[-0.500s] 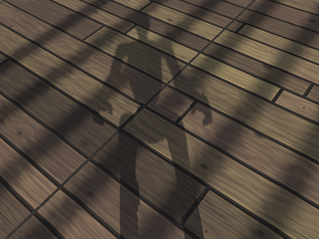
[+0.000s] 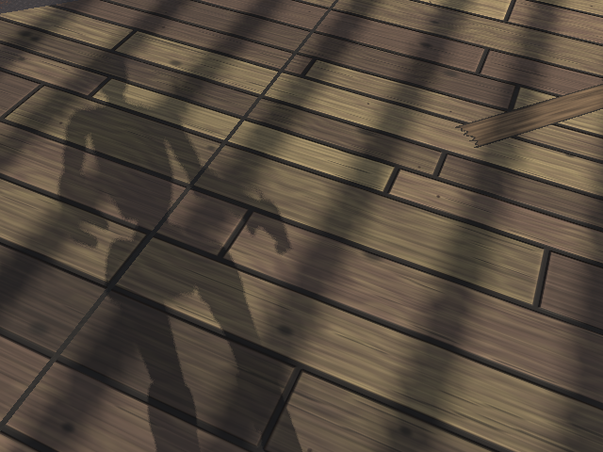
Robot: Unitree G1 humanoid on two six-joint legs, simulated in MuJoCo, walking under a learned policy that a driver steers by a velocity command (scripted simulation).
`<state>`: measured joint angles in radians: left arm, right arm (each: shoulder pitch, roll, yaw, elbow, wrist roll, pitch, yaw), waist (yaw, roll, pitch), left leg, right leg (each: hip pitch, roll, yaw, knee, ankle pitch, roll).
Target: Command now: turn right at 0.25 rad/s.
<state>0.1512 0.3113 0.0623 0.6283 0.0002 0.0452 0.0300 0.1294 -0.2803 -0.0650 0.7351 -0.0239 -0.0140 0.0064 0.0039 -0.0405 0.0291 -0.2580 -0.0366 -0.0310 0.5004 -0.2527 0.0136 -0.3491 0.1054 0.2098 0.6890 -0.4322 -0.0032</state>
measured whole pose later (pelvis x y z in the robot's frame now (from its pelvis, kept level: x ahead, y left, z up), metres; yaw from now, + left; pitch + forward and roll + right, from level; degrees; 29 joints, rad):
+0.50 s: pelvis +0.00 -0.03 +0.00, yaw -1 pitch -2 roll +0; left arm 0.21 0.23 0.03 0.78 0.01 0.01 0.02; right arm 0.17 -0.27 -0.03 0.85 -0.01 0.00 -0.01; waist -0.02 0.01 0.03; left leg -0.20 0.03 -0.04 0.49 -0.26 -0.05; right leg -0.18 0.02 0.07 0.52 -0.31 0.00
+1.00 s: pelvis +0.02 -0.02 +0.00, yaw +0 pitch -1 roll +0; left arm 0.30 0.25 0.04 0.95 -0.02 -0.02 0.02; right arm 0.26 -0.26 -0.03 1.01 0.03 -0.04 -0.02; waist 0.00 0.00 0.00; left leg -0.27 0.01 0.01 0.69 -0.45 0.03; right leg -0.15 0.02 0.06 0.51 -0.36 -0.02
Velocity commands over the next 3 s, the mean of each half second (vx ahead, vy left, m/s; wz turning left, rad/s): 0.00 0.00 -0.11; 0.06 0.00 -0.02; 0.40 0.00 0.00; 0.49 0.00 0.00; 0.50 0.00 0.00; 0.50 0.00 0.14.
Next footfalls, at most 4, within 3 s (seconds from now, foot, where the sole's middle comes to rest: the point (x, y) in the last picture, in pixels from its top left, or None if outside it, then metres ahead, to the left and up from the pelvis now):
0.24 right None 0.02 -0.15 -0.77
1.52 right None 0.42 -0.13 -0.77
2.04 left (263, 346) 0.73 0.11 -0.77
2.60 right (354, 247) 1.03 -0.13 -0.77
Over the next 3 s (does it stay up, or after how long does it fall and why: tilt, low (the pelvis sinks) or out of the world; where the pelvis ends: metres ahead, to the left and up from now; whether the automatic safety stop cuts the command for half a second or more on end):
stays up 1.08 -0.04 0.01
